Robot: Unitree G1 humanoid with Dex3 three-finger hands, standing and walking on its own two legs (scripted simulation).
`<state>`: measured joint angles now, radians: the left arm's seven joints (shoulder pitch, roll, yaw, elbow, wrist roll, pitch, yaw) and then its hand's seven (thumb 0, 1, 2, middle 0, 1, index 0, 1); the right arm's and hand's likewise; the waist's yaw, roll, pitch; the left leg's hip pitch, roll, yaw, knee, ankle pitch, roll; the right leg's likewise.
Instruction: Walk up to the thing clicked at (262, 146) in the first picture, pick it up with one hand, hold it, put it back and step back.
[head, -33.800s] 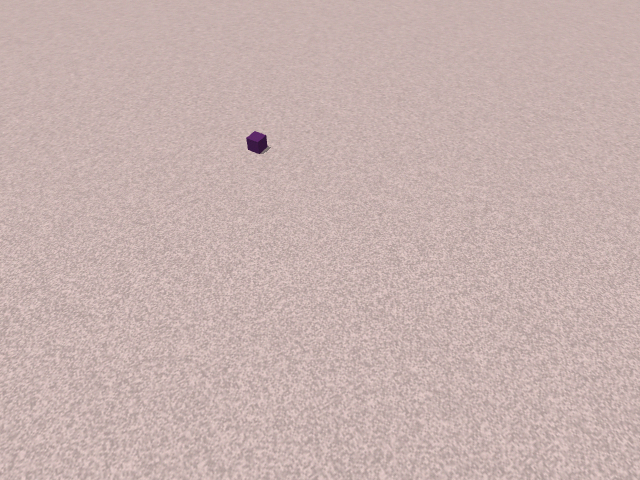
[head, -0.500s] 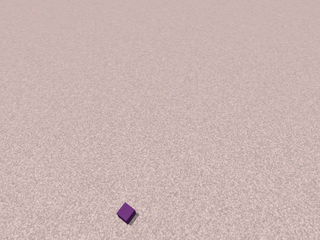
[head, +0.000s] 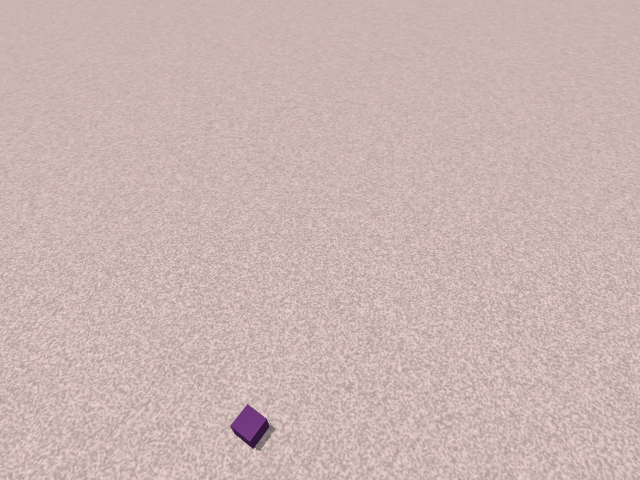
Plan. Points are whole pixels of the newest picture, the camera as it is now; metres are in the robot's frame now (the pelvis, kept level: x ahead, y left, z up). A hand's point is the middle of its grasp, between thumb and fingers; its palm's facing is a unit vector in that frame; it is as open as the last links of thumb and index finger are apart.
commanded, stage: stand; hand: left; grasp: from above
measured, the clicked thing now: (250, 426) +0.42 +0.23 -0.75
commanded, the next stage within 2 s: step back in 0.30 s
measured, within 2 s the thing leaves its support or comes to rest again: neither
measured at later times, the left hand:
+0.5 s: hand out of the picture +0.08 +0.28 -0.17, palm faces -0.01 -0.93 -0.37, open 7.4 cm
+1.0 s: hand out of the picture -0.01 +0.28 -0.18, palm faces -0.09 -0.91 -0.40, open 7.4 cm
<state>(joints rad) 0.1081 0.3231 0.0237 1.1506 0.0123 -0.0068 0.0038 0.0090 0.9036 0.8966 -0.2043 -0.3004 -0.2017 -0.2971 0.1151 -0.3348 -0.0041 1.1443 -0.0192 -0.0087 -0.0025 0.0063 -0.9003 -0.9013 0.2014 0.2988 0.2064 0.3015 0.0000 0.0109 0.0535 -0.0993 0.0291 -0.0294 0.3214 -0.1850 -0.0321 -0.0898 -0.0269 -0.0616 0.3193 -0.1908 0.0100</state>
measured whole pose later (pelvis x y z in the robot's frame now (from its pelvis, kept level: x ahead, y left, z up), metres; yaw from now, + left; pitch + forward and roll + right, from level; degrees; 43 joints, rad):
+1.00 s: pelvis -0.14 +0.03 -0.03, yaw -4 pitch -3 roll -1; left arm 0.13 0.36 0.08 0.89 0.02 0.04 0.01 0.01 0.90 0.90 -0.20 -0.30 -0.20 -0.30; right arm 0.10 -0.38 -0.04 0.85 -0.01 0.04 -0.01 0.01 -0.90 -0.90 0.20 0.30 0.21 0.30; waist -0.03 0.04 0.20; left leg -0.42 0.04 0.01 0.71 -0.27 0.01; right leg -0.24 0.05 0.02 0.67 -0.38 -0.02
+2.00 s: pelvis -0.46 +0.02 -0.02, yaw -4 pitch -2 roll +2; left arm 0.25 0.35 0.08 0.85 0.05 0.06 0.00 0.01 0.90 0.90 -0.21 -0.30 -0.21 -0.30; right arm 0.19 -0.42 -0.06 0.86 -0.01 0.05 -0.02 0.01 -0.90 -0.90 0.20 0.30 0.21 0.30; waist 0.02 0.03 0.14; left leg -0.51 -0.12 -0.12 1.11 -0.45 -0.02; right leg -0.28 -0.03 0.01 0.62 -0.31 -0.02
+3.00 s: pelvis -0.65 +0.02 -0.02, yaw -1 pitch -3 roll +1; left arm 0.22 0.41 0.07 0.99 0.02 -0.01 -0.02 0.01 0.90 0.90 -0.20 -0.30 -0.20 -0.30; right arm 0.24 -0.35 -0.05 0.97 -0.04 -0.02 0.03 0.01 -0.90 -0.90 0.21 0.30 0.21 0.30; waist -0.01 -0.01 0.07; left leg -0.23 0.00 -0.02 0.56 -0.28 0.00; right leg -0.31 -0.02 -0.02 0.69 -0.42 -0.02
